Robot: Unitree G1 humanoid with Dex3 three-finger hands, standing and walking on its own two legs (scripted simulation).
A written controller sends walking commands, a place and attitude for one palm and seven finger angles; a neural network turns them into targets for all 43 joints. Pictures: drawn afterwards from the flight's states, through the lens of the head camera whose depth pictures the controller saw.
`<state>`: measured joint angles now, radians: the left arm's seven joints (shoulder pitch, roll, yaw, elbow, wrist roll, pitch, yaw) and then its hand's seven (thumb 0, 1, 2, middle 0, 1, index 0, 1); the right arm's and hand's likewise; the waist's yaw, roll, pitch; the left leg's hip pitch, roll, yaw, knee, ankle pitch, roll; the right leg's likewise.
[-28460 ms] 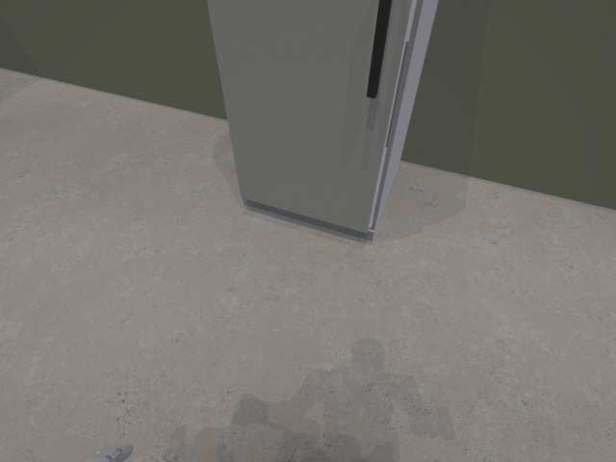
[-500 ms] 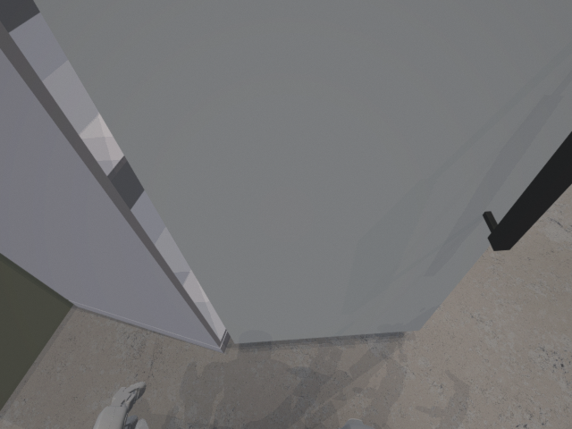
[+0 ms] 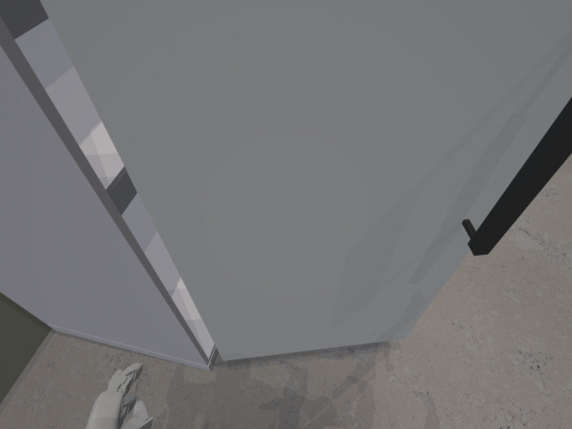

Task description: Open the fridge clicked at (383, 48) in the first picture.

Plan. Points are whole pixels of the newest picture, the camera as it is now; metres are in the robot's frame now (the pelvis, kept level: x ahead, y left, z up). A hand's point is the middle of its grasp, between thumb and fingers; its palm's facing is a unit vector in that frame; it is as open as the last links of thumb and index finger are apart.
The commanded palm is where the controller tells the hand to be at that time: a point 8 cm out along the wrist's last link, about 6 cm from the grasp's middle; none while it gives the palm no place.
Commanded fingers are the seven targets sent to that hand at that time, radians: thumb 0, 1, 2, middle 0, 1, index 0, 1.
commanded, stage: draw the hand back to the body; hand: right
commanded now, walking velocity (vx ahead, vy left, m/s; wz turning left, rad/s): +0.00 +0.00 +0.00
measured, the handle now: (529, 156) +0.44 -0.31 +0.16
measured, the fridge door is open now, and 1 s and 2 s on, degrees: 70 70 70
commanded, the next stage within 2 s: step back with the hand held close in 1.40 s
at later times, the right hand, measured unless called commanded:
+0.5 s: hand out of the picture +0.22 -0.34 +0.13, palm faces +0.46 +0.83 -0.32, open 13.7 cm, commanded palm +0.17 -0.36 +0.16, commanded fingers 0.00 0.01 -0.46 0.23 0.83 0.23 0.83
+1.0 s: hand out of the picture +0.22 -0.25 +0.17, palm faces +0.45 +0.80 -0.39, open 9.0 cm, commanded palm +0.17 -0.28 +0.19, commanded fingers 0.00 -0.90 -0.90 0.20 0.30 0.20 0.30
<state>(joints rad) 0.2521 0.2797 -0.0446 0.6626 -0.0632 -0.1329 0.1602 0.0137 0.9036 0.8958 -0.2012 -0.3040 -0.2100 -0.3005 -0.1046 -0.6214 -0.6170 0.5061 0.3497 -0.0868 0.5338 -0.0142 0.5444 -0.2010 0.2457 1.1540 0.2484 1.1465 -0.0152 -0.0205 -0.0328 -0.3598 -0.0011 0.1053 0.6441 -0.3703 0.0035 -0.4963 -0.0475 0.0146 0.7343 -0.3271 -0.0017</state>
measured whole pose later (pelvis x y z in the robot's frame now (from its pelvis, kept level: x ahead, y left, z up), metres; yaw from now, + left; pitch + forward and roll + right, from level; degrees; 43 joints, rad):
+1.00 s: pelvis +0.02 +0.02 +0.03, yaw +3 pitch -4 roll +0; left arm 0.17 0.24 -0.01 0.67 0.01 -0.14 0.09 0.02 0.90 0.90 -0.20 -0.30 -0.21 -0.30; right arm 0.45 -0.35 -0.35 -0.35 0.08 -0.05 -0.14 0.01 -0.55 -0.73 0.22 0.51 0.22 0.50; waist -0.07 -0.05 0.01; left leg -0.02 -0.01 0.04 0.36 -0.27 0.02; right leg -0.11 -0.05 -0.05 0.40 -0.22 0.02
